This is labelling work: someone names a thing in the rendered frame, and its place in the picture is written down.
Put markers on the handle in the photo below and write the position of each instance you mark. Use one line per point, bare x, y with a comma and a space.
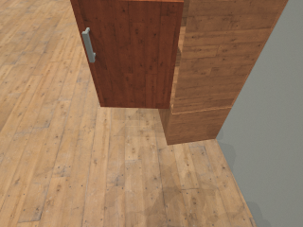
87, 42

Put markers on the cupboard door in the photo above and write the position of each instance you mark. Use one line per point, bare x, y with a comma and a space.
136, 43

